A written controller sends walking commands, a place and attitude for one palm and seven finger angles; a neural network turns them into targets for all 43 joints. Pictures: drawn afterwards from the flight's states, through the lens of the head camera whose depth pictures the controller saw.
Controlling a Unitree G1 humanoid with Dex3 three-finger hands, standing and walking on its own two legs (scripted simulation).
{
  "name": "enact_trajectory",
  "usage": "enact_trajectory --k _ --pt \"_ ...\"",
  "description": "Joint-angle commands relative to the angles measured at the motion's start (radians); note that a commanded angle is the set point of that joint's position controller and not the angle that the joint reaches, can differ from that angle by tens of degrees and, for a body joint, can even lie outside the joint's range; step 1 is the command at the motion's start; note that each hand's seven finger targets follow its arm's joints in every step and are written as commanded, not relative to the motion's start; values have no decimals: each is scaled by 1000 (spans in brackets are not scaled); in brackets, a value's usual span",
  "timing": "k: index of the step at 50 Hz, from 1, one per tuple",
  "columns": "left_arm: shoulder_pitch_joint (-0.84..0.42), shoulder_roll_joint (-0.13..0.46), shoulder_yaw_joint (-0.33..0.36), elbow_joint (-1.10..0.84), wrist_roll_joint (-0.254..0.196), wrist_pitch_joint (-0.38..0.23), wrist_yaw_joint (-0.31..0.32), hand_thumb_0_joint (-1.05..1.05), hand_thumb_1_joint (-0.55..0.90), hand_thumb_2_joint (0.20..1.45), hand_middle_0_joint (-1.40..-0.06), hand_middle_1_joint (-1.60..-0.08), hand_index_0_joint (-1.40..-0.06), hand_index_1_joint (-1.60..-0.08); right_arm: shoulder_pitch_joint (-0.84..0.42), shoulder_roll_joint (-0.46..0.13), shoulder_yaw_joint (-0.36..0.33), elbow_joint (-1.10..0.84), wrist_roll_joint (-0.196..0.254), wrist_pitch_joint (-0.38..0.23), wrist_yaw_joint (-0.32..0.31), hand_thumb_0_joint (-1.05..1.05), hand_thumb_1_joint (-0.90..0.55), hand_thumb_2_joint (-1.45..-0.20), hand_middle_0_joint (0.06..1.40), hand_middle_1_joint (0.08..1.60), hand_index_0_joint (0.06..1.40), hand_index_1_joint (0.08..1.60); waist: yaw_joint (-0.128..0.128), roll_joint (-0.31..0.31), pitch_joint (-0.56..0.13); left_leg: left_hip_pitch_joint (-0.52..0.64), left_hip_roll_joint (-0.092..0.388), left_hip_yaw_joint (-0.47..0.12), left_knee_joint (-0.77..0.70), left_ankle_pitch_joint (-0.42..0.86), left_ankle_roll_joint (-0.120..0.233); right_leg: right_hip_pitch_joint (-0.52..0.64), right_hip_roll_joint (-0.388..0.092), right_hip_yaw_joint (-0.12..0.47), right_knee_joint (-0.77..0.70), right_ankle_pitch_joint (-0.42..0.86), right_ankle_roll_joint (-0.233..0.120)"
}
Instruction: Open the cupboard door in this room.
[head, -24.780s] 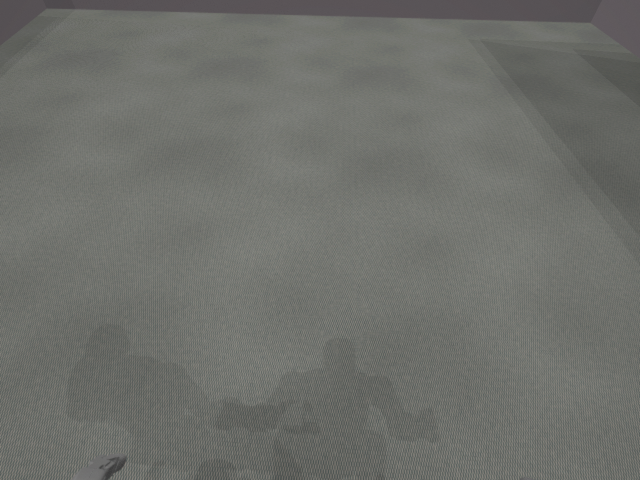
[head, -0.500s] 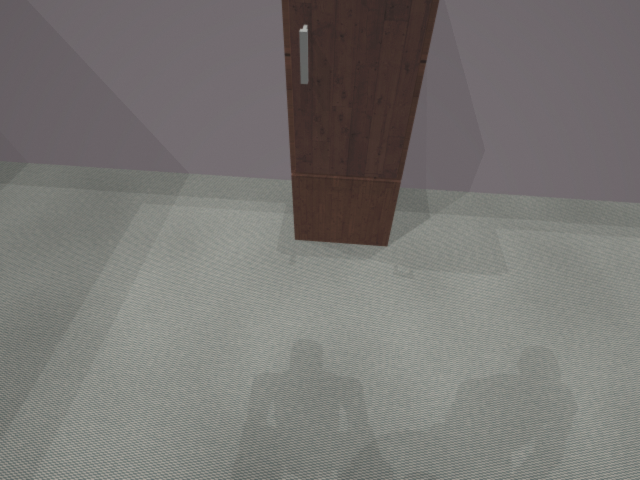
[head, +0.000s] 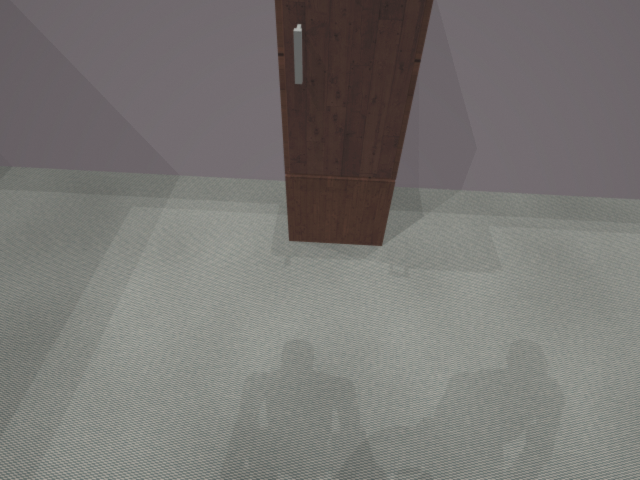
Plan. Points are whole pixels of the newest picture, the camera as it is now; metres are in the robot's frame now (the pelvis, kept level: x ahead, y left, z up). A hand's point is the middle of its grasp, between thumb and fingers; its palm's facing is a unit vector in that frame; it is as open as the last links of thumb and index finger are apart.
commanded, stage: walk to a spot facing it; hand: left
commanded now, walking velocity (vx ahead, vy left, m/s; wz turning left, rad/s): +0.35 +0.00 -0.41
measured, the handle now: (298, 54) +1.12 +0.13 +0.04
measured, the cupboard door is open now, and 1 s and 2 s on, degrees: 0 0 0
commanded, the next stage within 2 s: turn to face it in 0.52 s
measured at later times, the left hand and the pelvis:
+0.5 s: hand out of the picture +0.09 +0.10 -0.16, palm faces -0.04 -0.98 -0.17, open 7.4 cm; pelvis +0.14 -0.06 +0.00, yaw -8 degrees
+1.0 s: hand (253, 325) +0.41 +0.16 -0.18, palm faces -0.02 -0.98 -0.21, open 7.4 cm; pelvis +0.32 -0.03 +0.00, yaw -3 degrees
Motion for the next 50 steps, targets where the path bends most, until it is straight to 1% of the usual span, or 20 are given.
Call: enact_trajectory --k 1,3,6,10,11,12,13,15,18,23,31,33,34,35,36,37,38,41,43,50 --pt "-18 52 34 -86 16 8 -25 0 900 900 -200 -300 -200 -300 103 -183 -59 -30 -7 -2 -9 0 -900 -900 200 300 200 300 -41 233 174 -44 300 -318 -300 -487 139 -299 15 -40 303 -184 -13" --pt "-69 41 43 -124 16 7 -35 0 900 900 -200 -300 -200 -300 121 -184 -61 -33 -14 -13 -8 0 -900 -900 200 300 200 300 -53 187 210 -5 350 -339 -317 -405 186 -417 -40 9 413 -213 -17" --pt "-79 31 48 -144 13 -9 -46 0 900 900 -200 -300 -200 -300 85 -182 -61 -48 -23 -25 -5 0 -900 -900 200 300 200 300 -36 97 165 -7 331 -240 -265 -254 162 -340 -60 -4 325 -185 -11" --pt "162 52 60 -65 13 -19 -46 0 900 900 -200 -300 -200 -300 -22 -188 -61 -78 -17 -23 3 0 -900 -900 200 300 200 300 89 -21 61 -173 211 -38 31 -181 71 66 14 -69 74 -20 -15" --pt "263 127 72 -36 15 -30 -37 0 900 900 -200 -300 -200 -300 -41 -154 -54 -100 -6 -26 11 0 -900 -900 200 300 200 300 134 -196 30 -307 116 50 288 -162 32 193 -82 112 -61 -159 -58" --pt "349 231 92 -9 10 -41 -23 0 900 900 -200 -300 -200 -300 -107 -93 -36 -158 2 -27 22 0 -900 -900 200 300 200 300 167 -436 59 -554 -4 56 595 -355 -4 254 -304 550 -265 -277 -154" --pt "337 239 89 -17 -5 -41 -9 0 900 900 -200 -300 -200 -300 -160 -128 -42 -189 -2 -25 28 0 -900 -900 200 300 200 300 148 -299 79 -601 16 -72 729 -309 3 211 -358 689 -356 -323 -208" --pt "202 187 81 -42 -3 -52 -7 0 900 900 -200 -300 -200 -300 -182 -123 -53 -169 -7 -25 33 0 -900 -900 200 300 200 300 87 -158 161 -616 71 -144 829 -119 12 74 -330 618 -345 -388 -201" --pt "123 128 56 -67 4 -73 -8 0 900 900 -200 -300 -200 -300 -115 -105 -50 -126 -18 -20 40 0 -900 -900 200 300 200 300 19 3 97 -520 92 -146 749 33 -12 43 -246 367 -305 -102 -150" --pt "187 124 44 -24 5 -97 -8 0 900 900 -200 -300 -200 -300 -164 -96 -43 -144 -12 -11 45 0 -900 -900 200 300 200 300 18 -40 67 -570 73 -127 646 98 -42 162 -199 187 -261 364 -129" --pt "191 129 37 5 9 -84 5 0 900 900 -200 -300 -200 -300 -330 -85 -18 -210 -1 -28 50 0 -900 -900 200 300 200 300 43 -120 113 -441 22 -46 269 119 -9 226 -194 77 -210 652 -120" --pt "184 145 38 5 5 -83 9 0 900 900 -200 -300 -200 -300 -268 -93 -18 -189 -5 -36 39 0 -900 -900 200 300 200 300 11 -119 59 -309 -41 -8 183 132 15 252 -179 36 -93 870 -95" --pt "163 159 40 3 1 -82 12 0 900 900 -200 -300 -200 -300 -155 -113 -21 -153 -8 -40 31 0 -900 -900 200 300 200 300 -41 -106 -6 -176 -63 -7 109 204 26 247 -161 3 30 914 -66" --pt "160 160 37 0 -6 -80 13 0 900 900 -200 -300 -200 -300 -21 -154 -31 -110 -13 -42 24 0 -900 -900 200 300 200 300 -89 -71 -100 29 -33 -38 64 390 46 170 -137 -18 204 832 -30" --pt "188 128 31 -13 -15 -79 12 0 900 900 -200 -300 -200 -300 101 -245 -51 -86 -19 -46 15 0 -900 -900 200 300 200 300 -115 82 -230 300 166 -258 123 784 122 -42 -46 -49 433 412 18" --pt "221 76 15 -27 -30 -81 8 0 900 900 -200 -300 -200 -300 181 -297 -64 -63 -8 -40 8 0 -900 -900 200 300 200 300 -119 240 -319 441 391 -492 117 1270 276 -225 51 -14 733 -370 28" --pt "174 97 24 -49 -21 -69 18 0 900 900 -200 -300 -200 -300 140 -291 -53 -62 9 -26 4 0 -900 -900 200 300 200 300 -95 158 -275 346 408 -458 67 1247 315 -243 19 82 813 -387 5" --pt "51 74 27 -70 -9 -54 11 0 900 900 -200 -300 -200 -300 -23 -175 -30 -93 1 -41 -8 0 -900 -900 200 300 200 300 -38 102 -58 54 289 -357 -47 890 239 -285 -60 99 728 -259 35" --pt "62 55 30 -70 -6 -29 3 0 900 900 -200 -300 -200 -300 -69 -151 -20 -100 0 -46 -7 0 -900 -900 200 300 200 300 5 103 -51 -64 215 -263 -88 790 181 -180 -59 82 594 -201 48" --pt "-22 76 30 -120 5 11 -5 0 900 900 -200 -300 -200 -300 -89 -183 -40 -127 -8 -29 3 0 -900 -900 200 300 200 300 7 141 -54 -121 179 -283 -152 364 182 -145 -47 49 379 -97 58"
